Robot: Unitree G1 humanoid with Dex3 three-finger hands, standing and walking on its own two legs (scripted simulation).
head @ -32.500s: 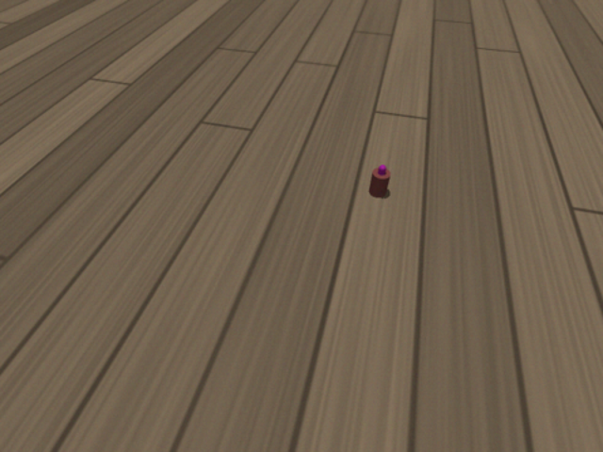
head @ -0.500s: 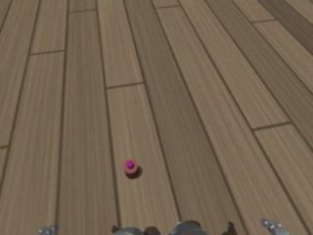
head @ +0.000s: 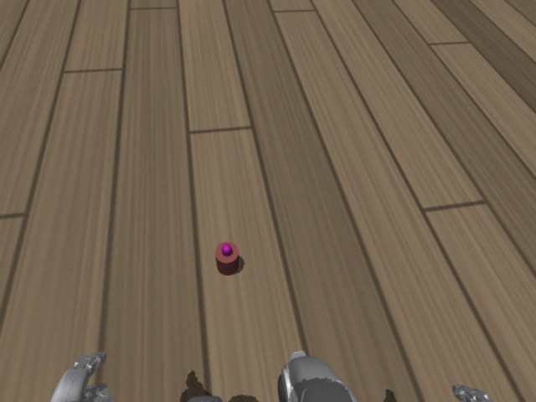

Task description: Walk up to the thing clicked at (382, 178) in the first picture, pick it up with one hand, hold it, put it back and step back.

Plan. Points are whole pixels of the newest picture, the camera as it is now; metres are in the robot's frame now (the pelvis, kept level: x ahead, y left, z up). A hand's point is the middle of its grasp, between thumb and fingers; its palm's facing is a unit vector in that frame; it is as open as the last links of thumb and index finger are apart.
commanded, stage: step back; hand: left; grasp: from the side
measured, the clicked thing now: (227, 256) +0.62 +0.10 -0.68
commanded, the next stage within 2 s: none
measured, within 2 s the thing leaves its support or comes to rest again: neither
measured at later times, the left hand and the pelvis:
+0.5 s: hand out of the picture -0.01 +0.22 -0.13, palm faces -0.08 -0.92 -0.39, open 7.4 cm; pelvis -0.13 -0.04 +0.00, yaw -3 degrees
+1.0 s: hand out of the picture -0.20 +0.20 -0.17, palm faces -0.11 -0.91 -0.39, open 7.4 cm; pelvis -0.31 -0.08 -0.01, yaw -6 degrees
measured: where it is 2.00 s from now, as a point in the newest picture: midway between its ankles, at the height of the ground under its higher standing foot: outside the picture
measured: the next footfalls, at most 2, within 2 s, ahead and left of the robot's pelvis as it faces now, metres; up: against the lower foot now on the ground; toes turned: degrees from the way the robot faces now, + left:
right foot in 0.28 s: -0.05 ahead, -0.17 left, +0.00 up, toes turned +0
left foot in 0.60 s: -0.14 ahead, +0.06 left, +0.00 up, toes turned -3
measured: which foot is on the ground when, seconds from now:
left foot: down 0.00-0.32, up 0.34-0.58, down 0.60-1.00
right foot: up 0.00-0.26, down 0.28-0.62, up 0.64-1.00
